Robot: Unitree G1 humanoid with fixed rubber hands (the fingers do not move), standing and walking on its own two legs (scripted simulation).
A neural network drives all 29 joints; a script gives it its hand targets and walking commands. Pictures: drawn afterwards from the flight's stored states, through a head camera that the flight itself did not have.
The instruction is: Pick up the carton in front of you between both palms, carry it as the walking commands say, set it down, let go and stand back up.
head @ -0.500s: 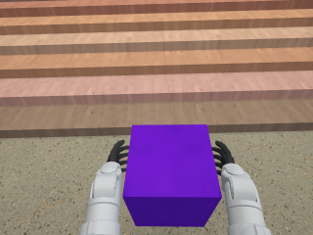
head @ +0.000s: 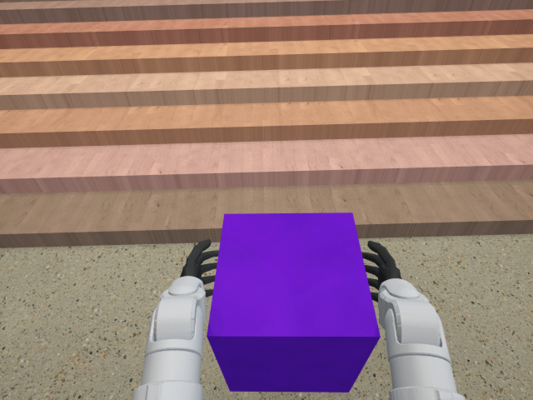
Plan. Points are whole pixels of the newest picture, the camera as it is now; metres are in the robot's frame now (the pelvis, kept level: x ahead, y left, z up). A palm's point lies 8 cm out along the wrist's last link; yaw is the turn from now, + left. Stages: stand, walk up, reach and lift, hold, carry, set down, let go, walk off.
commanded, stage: hold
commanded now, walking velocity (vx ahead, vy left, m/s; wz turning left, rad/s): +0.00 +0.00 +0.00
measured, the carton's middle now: (288, 306) +0.30 +0.00 -0.02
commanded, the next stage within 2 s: carry in 0.14 s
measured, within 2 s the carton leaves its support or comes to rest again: neither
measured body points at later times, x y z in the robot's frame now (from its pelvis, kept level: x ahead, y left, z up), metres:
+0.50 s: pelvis +0.07 +0.01 -0.01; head +0.02 +0.01 +0.44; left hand +0.37 +0.16 +0.07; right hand +0.36 -0.14 +0.07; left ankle +0.01 +0.13 -0.75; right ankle +0.05 -0.11 -0.74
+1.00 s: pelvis +0.34 +0.04 +0.00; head +0.33 +0.05 +0.45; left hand +0.63 +0.18 +0.08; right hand +0.60 -0.13 +0.08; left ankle +0.28 +0.11 -0.75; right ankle +0.33 -0.08 -0.68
